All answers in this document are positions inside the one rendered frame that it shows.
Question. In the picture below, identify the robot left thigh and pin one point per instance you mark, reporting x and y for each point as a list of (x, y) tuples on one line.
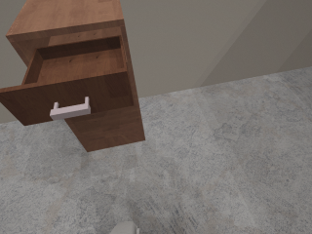
[(125, 227)]

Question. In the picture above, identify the cabinet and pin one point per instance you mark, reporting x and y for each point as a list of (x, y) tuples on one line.
[(43, 23)]

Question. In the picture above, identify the handle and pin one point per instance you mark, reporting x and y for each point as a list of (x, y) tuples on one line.
[(70, 111)]

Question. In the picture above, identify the drawer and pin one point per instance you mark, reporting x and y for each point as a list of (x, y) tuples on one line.
[(68, 73)]

